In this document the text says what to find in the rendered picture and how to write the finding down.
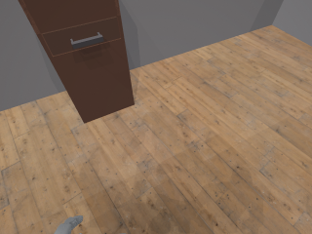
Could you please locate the handle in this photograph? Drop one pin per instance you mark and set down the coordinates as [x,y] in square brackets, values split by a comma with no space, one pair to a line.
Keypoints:
[87,41]

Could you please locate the cabinet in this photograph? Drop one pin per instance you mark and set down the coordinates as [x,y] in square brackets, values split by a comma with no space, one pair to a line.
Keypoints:
[97,78]

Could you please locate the drawer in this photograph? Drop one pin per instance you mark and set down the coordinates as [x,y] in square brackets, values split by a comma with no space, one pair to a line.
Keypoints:
[59,40]

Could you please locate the left robot hand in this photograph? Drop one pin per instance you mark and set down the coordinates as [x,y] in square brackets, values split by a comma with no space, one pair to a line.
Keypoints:
[69,224]

